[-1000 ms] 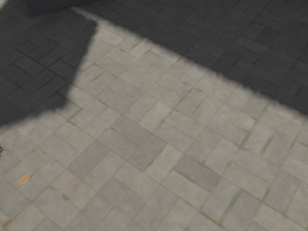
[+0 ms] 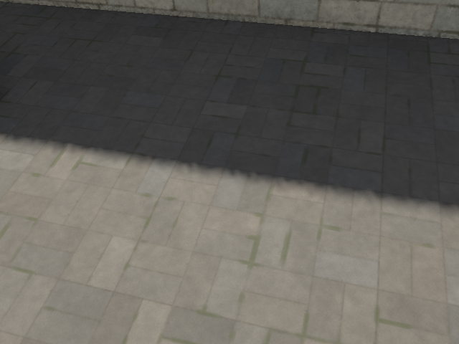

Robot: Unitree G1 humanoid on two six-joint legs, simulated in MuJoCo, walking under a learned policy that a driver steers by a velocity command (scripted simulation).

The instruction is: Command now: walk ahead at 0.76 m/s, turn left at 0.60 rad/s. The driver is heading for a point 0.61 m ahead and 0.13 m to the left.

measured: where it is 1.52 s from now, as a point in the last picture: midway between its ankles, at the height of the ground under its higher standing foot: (186, 315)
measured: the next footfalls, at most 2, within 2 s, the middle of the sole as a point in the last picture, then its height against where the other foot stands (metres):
left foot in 0.24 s outside the picture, level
right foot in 0.64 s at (207, 279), level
